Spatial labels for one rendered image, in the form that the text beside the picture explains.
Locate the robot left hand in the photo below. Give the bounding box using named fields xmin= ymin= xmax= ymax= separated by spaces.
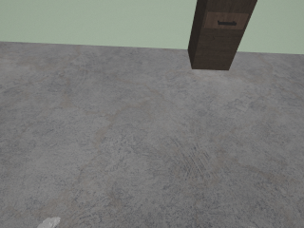
xmin=36 ymin=217 xmax=61 ymax=228

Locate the drawer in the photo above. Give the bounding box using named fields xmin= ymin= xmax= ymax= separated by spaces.
xmin=203 ymin=11 xmax=249 ymax=29

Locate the handle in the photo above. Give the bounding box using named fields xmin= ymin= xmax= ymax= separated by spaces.
xmin=214 ymin=37 xmax=231 ymax=41
xmin=218 ymin=20 xmax=237 ymax=26

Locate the cabinet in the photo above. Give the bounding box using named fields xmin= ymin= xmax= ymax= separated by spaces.
xmin=187 ymin=0 xmax=257 ymax=71

